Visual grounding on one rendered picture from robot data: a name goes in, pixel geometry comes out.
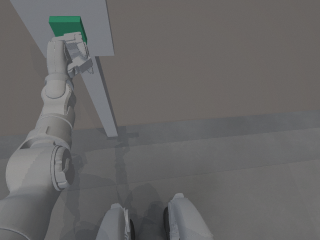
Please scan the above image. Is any panel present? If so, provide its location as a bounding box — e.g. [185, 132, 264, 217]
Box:
[10, 0, 118, 137]

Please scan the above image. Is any button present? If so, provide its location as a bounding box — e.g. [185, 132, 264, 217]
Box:
[49, 16, 87, 45]

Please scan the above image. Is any robot left shin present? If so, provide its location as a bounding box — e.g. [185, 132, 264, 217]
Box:
[110, 203, 131, 240]

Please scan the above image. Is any left robot upper arm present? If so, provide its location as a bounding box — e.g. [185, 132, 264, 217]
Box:
[0, 145, 75, 240]

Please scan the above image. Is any robot shin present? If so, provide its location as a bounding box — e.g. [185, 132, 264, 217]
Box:
[168, 193, 184, 240]
[110, 203, 131, 240]

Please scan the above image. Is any robot right shin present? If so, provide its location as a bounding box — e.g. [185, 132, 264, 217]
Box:
[168, 193, 184, 240]

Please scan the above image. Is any left robot hand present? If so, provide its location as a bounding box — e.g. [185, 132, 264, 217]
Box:
[46, 31, 94, 80]

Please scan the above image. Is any robot left forearm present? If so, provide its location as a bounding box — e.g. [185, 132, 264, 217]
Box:
[5, 73, 77, 191]

